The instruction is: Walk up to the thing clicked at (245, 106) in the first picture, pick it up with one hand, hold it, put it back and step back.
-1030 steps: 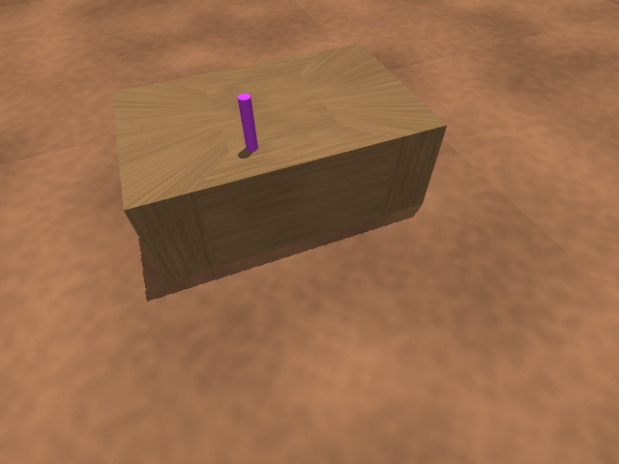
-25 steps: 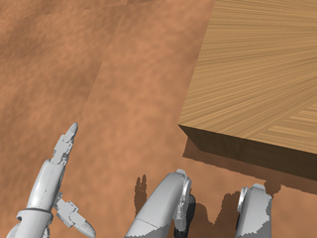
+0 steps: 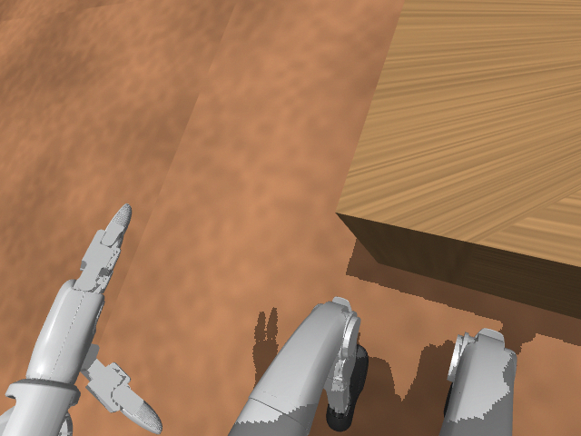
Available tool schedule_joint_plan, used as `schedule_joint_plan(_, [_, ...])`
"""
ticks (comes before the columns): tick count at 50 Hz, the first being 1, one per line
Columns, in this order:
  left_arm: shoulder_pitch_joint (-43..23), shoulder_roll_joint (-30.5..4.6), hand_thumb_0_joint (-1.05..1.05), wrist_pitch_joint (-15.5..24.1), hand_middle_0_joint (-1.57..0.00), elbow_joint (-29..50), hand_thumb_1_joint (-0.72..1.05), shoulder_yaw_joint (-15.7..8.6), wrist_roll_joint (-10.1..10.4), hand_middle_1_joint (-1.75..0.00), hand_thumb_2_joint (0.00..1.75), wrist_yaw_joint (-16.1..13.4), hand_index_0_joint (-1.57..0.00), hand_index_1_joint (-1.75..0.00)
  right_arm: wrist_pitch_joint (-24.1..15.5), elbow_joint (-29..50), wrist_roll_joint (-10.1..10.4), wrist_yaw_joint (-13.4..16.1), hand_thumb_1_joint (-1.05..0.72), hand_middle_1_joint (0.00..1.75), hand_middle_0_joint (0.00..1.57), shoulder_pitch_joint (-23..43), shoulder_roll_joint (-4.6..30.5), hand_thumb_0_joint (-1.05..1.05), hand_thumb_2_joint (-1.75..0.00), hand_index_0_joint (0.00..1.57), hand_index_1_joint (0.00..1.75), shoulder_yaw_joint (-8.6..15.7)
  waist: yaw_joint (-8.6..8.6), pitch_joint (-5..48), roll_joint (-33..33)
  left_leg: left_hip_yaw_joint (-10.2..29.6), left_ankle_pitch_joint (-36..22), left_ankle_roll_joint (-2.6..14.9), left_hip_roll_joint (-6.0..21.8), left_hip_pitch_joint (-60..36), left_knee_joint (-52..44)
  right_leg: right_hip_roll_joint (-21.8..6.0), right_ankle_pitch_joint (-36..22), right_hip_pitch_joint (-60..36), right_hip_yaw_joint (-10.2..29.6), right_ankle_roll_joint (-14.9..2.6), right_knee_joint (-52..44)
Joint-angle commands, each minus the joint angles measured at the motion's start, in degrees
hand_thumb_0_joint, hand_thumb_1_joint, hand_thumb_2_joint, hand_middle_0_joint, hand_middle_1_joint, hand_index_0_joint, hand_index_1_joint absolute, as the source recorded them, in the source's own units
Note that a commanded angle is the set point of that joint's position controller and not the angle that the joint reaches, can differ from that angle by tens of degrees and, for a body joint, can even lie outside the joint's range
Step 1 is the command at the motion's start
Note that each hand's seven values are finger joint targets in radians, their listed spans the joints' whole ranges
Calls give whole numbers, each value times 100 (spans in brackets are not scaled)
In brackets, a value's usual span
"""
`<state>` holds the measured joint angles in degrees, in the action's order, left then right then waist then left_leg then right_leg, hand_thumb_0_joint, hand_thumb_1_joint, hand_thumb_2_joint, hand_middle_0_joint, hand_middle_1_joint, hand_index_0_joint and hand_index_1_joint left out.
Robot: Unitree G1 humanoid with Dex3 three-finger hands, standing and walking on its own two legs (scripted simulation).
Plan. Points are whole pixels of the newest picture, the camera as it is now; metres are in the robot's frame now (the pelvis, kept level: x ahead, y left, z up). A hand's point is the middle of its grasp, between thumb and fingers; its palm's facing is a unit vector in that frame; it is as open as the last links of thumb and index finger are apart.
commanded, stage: lower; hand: right
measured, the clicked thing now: out of the picture +0.48 -0.33 -0.04
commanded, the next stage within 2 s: open in 0.34 s
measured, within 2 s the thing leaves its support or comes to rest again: neither
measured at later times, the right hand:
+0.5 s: hand out of the picture +0.49 -0.33 -0.07, palm faces +0.48 +0.88 +0.01, open 5.6 cm
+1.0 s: hand out of the picture +0.50 -0.33 -0.08, palm faces +0.49 +0.87 +0.02, open 16.6 cm
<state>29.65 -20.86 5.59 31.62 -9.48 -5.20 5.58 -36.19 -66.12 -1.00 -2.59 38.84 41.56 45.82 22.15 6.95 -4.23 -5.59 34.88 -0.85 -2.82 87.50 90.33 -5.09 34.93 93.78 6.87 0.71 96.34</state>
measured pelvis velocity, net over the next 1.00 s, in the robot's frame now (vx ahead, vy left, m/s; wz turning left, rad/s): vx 0.00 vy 0.00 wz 0.02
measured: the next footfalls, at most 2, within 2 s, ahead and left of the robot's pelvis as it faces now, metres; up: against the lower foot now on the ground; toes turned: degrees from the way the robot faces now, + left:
none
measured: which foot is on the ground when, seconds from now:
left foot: down 0.00-1.00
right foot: down 0.00-1.00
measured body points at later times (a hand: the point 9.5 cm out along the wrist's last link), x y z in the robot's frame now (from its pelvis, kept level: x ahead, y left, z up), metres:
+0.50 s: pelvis -0.02 +0.01 -0.03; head +0.19 -0.10 +0.36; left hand +0.18 +0.23 +0.16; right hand +0.46 -0.38 -0.07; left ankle +0.06 +0.13 -0.53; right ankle +0.06 -0.12 -0.53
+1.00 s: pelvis +0.00 +0.00 -0.02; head +0.21 -0.11 +0.36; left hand +0.19 +0.23 +0.15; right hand +0.47 -0.38 -0.08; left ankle +0.06 +0.13 -0.53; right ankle +0.06 -0.12 -0.53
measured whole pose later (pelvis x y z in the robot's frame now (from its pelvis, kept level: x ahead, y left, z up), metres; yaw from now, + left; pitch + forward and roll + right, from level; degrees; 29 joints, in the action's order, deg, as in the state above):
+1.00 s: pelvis +0.00 +0.00 -0.02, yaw +1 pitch +32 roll +9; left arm 30.2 -22.3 7.3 31.8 -11.6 -3.6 6.2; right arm -30.9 -62.5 -0.7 -3.8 39.5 44.2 47.3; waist 22.7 6.9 -4.5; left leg -5.8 35.7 -0.8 -3.2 91.2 93.9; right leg -5.4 35.9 97.4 7.4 0.8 100.1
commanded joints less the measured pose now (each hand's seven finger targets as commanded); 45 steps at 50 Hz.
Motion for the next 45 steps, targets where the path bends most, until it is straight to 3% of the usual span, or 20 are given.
schedule_joint_plan(1, [393, -1161, 0, 283, -5, 965, -58, -1115, 72, -5, 9, -194, -4, -7, -332, 1006, 35, -44, -54, 129, 125, 1473, 1485, 0, -119, 126, 129, -43, -77, 3039, 2621, 26, -1366, 265, -168, -956, -846, 68, -1710, -3332, -41, -14, -1197])
schedule_joint_plan(7, [465, -1033, 0, 279, -5, 767, -59, -1067, 124, -5, 8, -150, -3, -7, -246, 712, 32, -51, -52, 125, 121, 1467, 1488, 0, -115, 123, 125, -85, -40, 2728, 2402, 91, -1375, 237, -174, -865, -772, 88, -1493, -2786, -105, -81, -976])
schedule_joint_plan(15, [378, -1212, 0, 266, -5, 1198, -59, -1197, 215, -5, 8, -167, -4, -7, -151, 525, -15, -86, -46, 114, 115, 1643, 1828, 0, -103, 116, 114, -20, 69, 2560, 2290, 127, -933, 250, -142, -759, -714, 111, -807, -2394, -103, -78, -969])
schedule_joint_plan(16, [415, -1149, 0, 257, -5, 1205, -59, -1102, 208, -5, 8, -152, -4, -7, -120, 473, -29, -74, -46, 112, 113, 1687, 1882, 0, -102, 114, 112, -34, 52, 2498, 2206, 139, -814, 248, -140, -788, -740, 109, -646, -2251, -103, -93, -985])
schedule_joint_plan(17, [296, -1235, 0, 278, -5, 1324, -59, -1229, 247, -4, 8, -163, -4, -6, -113, 708, -17, -73, -43, 108, 112, 1780, 2006, 0, -97, 112, 108, -4, 41, 2628, 2291, 219, -813, 237, -124, -815, -772, 93, -619, -2274, -118, -102, -921])
schedule_joint_plan(21, [433, -1189, 0, 266, -6, 1169, -59, -1204, 264, -5, 8, -142, -5, -7, 40, 659, -36, -96, -29, 94, 113, 1799, 2101, 0, -79, 113, 94, -3, 34, 2585, 2417, 190, -636, 252, -133, -658, -707, 84, -470, -2267, -127, -70, -935])
schedule_joint_plan(25, [512, -1269, 0, 296, -6, 1393, -58, -1298, 319, -5, 8, -131, -5, -7, 130, 805, -15, -134, -6, 62, 93, 1751, 2011, 0, -47, 91, 62, -38, 93, 2739, 2465, 82, -577, 276, -142, -604, -673, 89, -419, -2481, -93, -49, -1018])
schedule_joint_plan(30, [400, -1312, 0, 327, -6, 1330, -60, -1362, 309, -5, 10, -186, -4, -7, 65, 1445, -15, -87, 29, 36, 69, 1871, 2390, 0, -12, 68, 36, 176, -119, 3099, 2917, 34, -726, 296, -161, -593, -589, 65, -755, -2900, -97, 3, -1047])
schedule_joint_plan(35, [466, -1262, 0, 347, -6, 930, -61, -1363, 265, -5, 10, -200, -4, -8, 33, 1534, -42, -97, 46, 17, 40, 1677, 2218, 0, -1, 40, 17, 115, -134, 3161, 3174, -5, -1133, 308, -173, -503, -493, 16, -1585, -3348, -80, 52, -973])
schedule_joint_plan(36, [447, -1284, 0, 351, -6, 903, -61, -1385, 263, -5, 10, -192, -4, -8, 55, 1449, -41, -92, 48, 14, 33, 1574, 2256, 0, 0, 34, 14, 160, -203, 3113, 3218, -10, -1149, 312, -172, -471, -484, 13, -1656, -3364, -83, 58, -972])
schedule_joint_plan(38, [576, -1222, 0, 345, -6, 845, -60, -1357, 249, -5, 10, -170, -4, -8, 83, 1440, -12, -123, 50, 12, 27, 1506, 2081, 0, 0, 28, 12, 100, -82, 3048, 3175, -24, -1374, 287, -168, -538, -530, -9, -1945, -3455, -77, 42, -894])
schedule_joint_plan(42, [539, -1170, 0, 343, -6, 929, -59, -1211, 236, -5, 9, -142, -4, -7, 88, 1444, 32, -158, 54, 9, 17, 1467, 2009, 0, -2, 18, 9, 129, -180, 3054, 3083, -36, -1336, 297, -170, -544, -530, 2, -1949, -3422, -55, 47, -941])
schedule_joint_plan(45, [546, -1115, 0, 356, -6, 840, -58, -1182, 219, -5, 8, -140, -4, -7, 80, 1423, 54, -151, 48, 7, 7, 1513, 1836, 0, -5, 8, 7, 45, -123, 2986, 2940, -15, -1416, 274, -160, -603, -545, 11, -1890, -3233, -69, 0, -863])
